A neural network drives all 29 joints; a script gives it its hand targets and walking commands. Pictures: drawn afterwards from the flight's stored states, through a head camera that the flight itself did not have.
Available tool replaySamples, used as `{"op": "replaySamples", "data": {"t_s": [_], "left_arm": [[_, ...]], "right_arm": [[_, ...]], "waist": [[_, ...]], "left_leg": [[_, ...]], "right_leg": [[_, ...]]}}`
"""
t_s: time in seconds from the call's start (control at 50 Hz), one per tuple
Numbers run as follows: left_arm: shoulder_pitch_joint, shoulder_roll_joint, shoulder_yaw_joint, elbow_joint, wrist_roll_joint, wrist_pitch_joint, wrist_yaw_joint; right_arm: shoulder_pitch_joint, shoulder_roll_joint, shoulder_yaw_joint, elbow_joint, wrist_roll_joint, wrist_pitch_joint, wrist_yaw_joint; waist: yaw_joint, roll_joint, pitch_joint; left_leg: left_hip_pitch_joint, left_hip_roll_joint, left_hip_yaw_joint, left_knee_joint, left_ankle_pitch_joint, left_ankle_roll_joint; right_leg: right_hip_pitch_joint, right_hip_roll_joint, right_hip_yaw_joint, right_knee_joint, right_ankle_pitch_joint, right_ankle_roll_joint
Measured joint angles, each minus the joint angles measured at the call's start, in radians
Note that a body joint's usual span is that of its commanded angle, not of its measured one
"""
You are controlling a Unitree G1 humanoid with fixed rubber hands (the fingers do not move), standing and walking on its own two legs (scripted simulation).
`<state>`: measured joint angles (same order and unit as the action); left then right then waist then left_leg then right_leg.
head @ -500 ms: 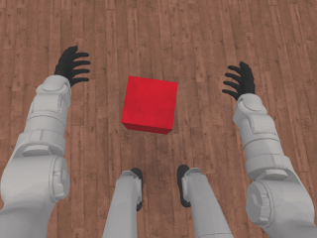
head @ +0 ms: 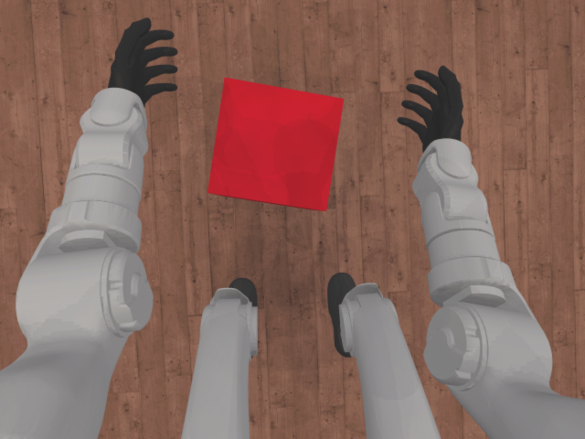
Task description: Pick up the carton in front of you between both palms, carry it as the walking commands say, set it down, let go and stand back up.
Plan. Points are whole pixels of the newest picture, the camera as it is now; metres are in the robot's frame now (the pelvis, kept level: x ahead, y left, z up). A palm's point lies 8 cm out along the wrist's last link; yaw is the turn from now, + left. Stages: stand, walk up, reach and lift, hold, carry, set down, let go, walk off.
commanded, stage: reach and lift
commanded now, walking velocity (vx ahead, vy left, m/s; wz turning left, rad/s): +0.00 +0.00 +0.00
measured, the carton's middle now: (274, 155) +0.49 +0.04 -0.47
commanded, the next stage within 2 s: none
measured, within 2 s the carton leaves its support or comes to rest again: leaves its support in 1.40 s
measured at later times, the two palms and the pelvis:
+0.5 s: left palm (177, 134) +0.50 +0.21 -0.36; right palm (381, 159) +0.47 -0.16 -0.36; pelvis -0.06 -0.01 -0.19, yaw -1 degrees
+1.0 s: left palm (187, 139) +0.50 +0.20 -0.39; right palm (370, 158) +0.47 -0.15 -0.38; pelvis -0.05 -0.01 -0.22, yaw -2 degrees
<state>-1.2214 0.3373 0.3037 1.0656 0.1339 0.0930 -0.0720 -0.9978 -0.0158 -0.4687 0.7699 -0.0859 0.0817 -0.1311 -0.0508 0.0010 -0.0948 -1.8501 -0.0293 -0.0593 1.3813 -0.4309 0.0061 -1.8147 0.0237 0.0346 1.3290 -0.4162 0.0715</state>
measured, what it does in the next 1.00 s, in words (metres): lowers itself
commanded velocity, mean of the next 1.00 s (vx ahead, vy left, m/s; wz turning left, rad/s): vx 0.00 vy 0.00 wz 0.00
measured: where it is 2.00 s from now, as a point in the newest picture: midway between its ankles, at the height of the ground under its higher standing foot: (295, 332)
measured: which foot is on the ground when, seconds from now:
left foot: down 0.00-1.00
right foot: down 0.00-1.00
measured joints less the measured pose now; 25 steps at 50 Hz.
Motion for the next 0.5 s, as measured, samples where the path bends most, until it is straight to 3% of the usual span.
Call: {"op": "replaySamples", "data": {"t_s": [0.26, 0.36, 0.5], "left_arm": [[-0.104, 0.158, -0.197, -0.014, -0.233, -0.003, 0.032], [-0.209, 0.193, -0.244, 0.057, -0.264, 0.015, 0.030], [-0.328, 0.199, -0.287, 0.174, -0.270, 0.001, 0.035]], "right_arm": [[-0.136, -0.099, 0.206, 0.000, 0.212, 0.033, -0.086], [-0.234, -0.121, 0.216, 0.062, 0.237, 0.053, -0.097], [-0.364, -0.141, 0.195, 0.210, 0.227, 0.028, -0.077]], "waist": [[0.006, -0.027, 0.180], [0.004, -0.036, 0.272], [0.004, -0.048, 0.384]], "left_leg": [[-0.317, -0.001, -0.021, 0.471, -0.093, -0.032], [-0.370, -0.002, -0.020, 0.584, -0.091, -0.030], [-0.418, -0.002, -0.016, 0.696, -0.092, -0.021]], "right_leg": [[-0.324, 0.043, -0.009, 0.472, -0.092, 0.001], [-0.375, 0.050, -0.009, 0.585, -0.089, 0.011], [-0.417, 0.052, -0.010, 0.691, -0.092, 0.024]]}}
